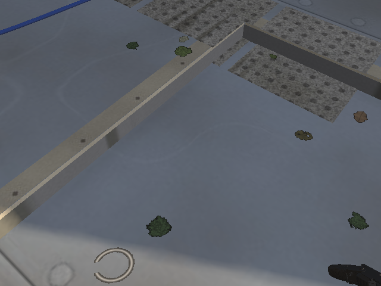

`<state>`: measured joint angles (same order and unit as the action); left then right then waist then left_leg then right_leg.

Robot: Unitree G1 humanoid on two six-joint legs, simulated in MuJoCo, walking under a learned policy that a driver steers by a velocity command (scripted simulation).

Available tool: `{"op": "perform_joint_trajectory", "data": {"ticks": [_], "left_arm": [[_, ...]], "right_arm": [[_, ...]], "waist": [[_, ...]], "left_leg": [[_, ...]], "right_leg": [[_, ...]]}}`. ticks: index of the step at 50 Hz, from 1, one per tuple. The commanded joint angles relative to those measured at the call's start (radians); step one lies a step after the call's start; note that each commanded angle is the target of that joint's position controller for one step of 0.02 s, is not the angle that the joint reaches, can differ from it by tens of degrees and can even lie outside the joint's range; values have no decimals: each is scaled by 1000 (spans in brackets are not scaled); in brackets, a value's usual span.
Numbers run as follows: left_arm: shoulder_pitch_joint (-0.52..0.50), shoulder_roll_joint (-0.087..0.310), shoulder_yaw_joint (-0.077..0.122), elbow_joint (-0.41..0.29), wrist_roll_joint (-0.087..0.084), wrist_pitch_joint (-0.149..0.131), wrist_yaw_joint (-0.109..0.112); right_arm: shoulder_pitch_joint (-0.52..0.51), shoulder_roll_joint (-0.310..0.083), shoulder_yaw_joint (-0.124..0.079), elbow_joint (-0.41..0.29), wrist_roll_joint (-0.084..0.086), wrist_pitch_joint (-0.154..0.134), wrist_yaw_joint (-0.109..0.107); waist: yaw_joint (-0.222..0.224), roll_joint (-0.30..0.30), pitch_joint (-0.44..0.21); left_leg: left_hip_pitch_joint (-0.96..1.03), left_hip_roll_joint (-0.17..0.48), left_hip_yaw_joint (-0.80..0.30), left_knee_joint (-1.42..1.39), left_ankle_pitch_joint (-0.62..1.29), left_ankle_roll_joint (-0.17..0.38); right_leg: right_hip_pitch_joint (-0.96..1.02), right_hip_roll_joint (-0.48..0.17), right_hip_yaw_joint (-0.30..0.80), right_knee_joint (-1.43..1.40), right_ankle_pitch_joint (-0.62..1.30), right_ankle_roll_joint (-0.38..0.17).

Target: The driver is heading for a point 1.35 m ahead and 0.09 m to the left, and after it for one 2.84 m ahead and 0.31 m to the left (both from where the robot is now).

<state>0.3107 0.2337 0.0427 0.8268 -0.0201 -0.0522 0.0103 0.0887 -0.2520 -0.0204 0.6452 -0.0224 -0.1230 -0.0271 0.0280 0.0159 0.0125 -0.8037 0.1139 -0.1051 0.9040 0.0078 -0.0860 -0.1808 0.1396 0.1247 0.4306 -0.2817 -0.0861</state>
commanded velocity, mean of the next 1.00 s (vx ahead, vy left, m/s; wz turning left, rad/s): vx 0.50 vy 0.00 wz -0.04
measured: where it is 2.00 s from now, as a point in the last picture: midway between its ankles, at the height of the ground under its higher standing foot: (183, 150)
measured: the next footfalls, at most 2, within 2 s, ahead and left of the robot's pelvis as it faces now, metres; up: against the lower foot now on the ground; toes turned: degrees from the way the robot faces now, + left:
left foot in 0.12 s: +0.28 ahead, +0.17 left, +0.00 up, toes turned -8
right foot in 0.60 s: +0.44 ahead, -0.14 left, +0.00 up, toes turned -11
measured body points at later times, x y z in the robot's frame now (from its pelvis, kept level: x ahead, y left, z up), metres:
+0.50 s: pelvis +0.28 +0.04 +0.00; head +0.30 +0.03 +0.45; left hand +0.53 +0.22 -0.08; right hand +0.22 -0.24 -0.12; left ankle +0.24 +0.17 -0.74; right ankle +0.38 -0.13 -0.70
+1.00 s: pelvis +0.53 -0.02 +0.00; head +0.56 -0.02 +0.45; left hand +0.54 +0.26 -0.13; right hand +0.74 -0.26 -0.10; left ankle +0.70 +0.12 -0.70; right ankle +0.40 -0.13 -0.74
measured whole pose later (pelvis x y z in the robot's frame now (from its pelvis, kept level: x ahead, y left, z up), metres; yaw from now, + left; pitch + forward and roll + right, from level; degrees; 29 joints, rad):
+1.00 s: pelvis +0.53 -0.02 +0.00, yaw +2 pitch +2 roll -2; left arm 0.35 0.27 0.09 0.84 -0.01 -0.08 0.01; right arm 0.08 -0.26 -0.05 0.73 0.02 -0.03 0.05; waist 0.08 0.04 0.01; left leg -0.67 0.09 0.00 0.69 -0.01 0.04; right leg 0.06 0.00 -0.23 0.24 -0.33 0.02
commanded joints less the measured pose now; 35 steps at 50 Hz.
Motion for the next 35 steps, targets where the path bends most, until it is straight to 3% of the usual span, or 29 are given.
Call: {"op": "perform_joint_trajectory", "data": {"ticks": [1, 2, 4, 5, 6, 7, 8, 9, 10, 11, 12, 14, 15, 18, 21, 24, 26, 28, 29, 30, 31, 32, 33, 34, 35], "left_arm": [[-12, 197, 58, -68, -19, -18, 17], [5, 180, 60, -64, -21, -12, 18], [27, 162, 65, -69, -10, 8, 16], [41, 138, 61, -75, -2, 15, 13], [40, 83, 41, -94, 8, 13, 5], [196, -4, 19, -114, -4, 0, -1], [175, 57, 15, -137, -22, -6, -7], [87, 142, 41, -138, -26, 1, -4], [-12, 164, 49, -164, -14, 10, 1], [-65, 162, 51, -183, 4, 13, 1], [-65, 144, 55, -186, 4, 16, -2], [-17, 102, 48, -178, -5, 25, -6], [-16, 92, 46, -178, -1, 27, -6], [-93, 70, 30, -197, 14, 20, -11], [-175, 59, 19, -208, 9, 3, -26], [-263, 73, 19, -235, 5, -10, -34], [-284, 88, 23, -249, -1, -20, -39], [-201, 114, 41, -227, 3, -28, -39], [-88, 156, 64, -195, 8, -28, -30], [90, 238, 90, -174, 28, -30, -16], [155, 325, 107, -159, 38, -22, -14], [169, 235, 86, -150, 30, -26, -18], [109, 190, 69, -153, 22, -29, -19], [36, 152, 56, -156, 21, -33, -23], [-22, 116, 47, -156, 22, -36, -27]], "right_arm": [[-20, -83, -31, -75, 43, 4, 0], [-33, -106, -39, -80, 51, 8, 0], [1, -141, -61, -77, 47, 7, 6], [70, -154, -74, -61, 41, 3, 9], [187, -185, -85, -55, 23, -4, 12], [321, -269, -105, -30, -4, -4, 15], [399, -267, -112, 7, 16, 3, 29], [348, -191, -93, -13, 17, 7, 25], [275, -165, -82, -20, 11, 19, 19], [218, -140, -73, -12, 3, 24, 20], [183, -117, -65, -2, -2, 24, 20], [161, -95, -62, 17, 9, 16, 25], [166, -103, -65, 29, 16, 12, 27], [185, -144, -79, 69, 24, 12, 25], [201, -167, -85, 98, 40, 24, 19], [250, -188, -89, 133, 57, 34, 24], [264, -206, -93, 150, 62, 45, 26], [255, -208, -90, 162, 65, 54, 27], [259, -177, -78, 168, 58, 53, 29], [242, -108, -51, 144, 37, 46, 32], [326, -21, -23, 116, 42, 25, 31], [289, -124, -51, 137, 60, 17, 29], [230, -164, -64, 118, 67, 16, 29], [195, -152, -64, 118, 60, 23, 26], [175, -143, -66, 117, 48, 32, 25]], "waist": [[-9, -97, -20], [-4, -111, -13], [-22, -134, -35], [-52, -137, -69], [-113, -100, -166], [-81, 202, -346], [-105, 361, -418], [-133, 216, -278], [-124, 128, -166], [-101, 83, -79], [-66, 93, -45], [-26, 118, -33], [-19, 107, -30], [-25, 63, -28], [-51, 64, -21], [-83, 70, 5], [-81, 73, 21], [-22, 70, -11], [31, 52, -78], [111, -61, -217], [75, -326, -322], [107, -218, -293], [89, -183, -187], [57, -141, -134], [31, -138, -77]], "left_leg": [[453, -94, 49, -332, 210, -18], [422, -91, 33, -384, 166, -11], [431, -89, 27, -402, 11, 28], [519, -93, 40, -407, -58, 60], [712, -7, -19, -360, -79, 111], [1092, 251, -417, -401, -200, 276], [1157, 354, -793, -563, -565, 342], [1064, 302, -695, -600, -736, 300], [920, 260, -525, -601, -636, 259], [760, 202, -380, -610, -471, 252], [657, 161, -291, -632, -372, 247], [568, 124, -187, -677, -295, 254], [557, 126, -155, -696, -258, 270], [590, 148, -87, -727, -139, 301], [594, 124, 2, -730, -100, 282], [613, 126, 2, -712, -111, 274], [639, 143, -29, -678, -123, 268], [624, 127, -27, -584, -55, 241], [578, 77, 12, -439, 45, 211], [418, 3, 84, -120, -98, 157], [77, -129, 105, 217, -544, 103], [-26, -102, -9, 361, -565, 103], [-69, -63, -12, 384, -476, 114], [-33, -25, 4, 349, -393, 114], [-5, -5, 0, 299, -336, 109]], "right_leg": [[-265, -177, 149, -161, 162, -127], [-174, -193, 191, -121, 119, -113], [-53, -230, 257, -1, 110, -83], [-40, -205, 254, 84, 137, -58], [-104, -151, 200, 292, 95, -23], [-406, -18, 77, 676, -190, 47], [-605, -55, 62, 906, -312, 64], [-695, -101, 66, 1010, -217, 71], [-701, -141, 16, 1008, -125, 72], [-652, -172, 2, 938, -65, 70], [-588, -198, 9, 874, -39, 68], [-500, -207, -9, 794, -36, 70], [-494, -205, -15, 746, -20, 73], [-503, -230, -33, 542, 80, 76], [-426, -222, -80, 339, 202, 81], [-366, -198, -105, 216, 203, 80], [-334, -182, -113, 147, 159, 65], [-168, -147, -144, 58, 160, 41], [16, -146, -134, 45, 160, 15], [279, -339, 70, 38, 161, -53], [525, -567, 486, -68, 8, -200], [490, -552, 542, -116, -93, -208], [402, -523, 391, -121, -49, -170], [297, -474, 273, -144, 25, -142], [207, -440, 190, -179, 93, -127]]}}
Over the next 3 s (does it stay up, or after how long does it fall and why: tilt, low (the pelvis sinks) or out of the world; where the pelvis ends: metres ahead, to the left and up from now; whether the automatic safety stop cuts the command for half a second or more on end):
stays up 1.31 0.16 0.01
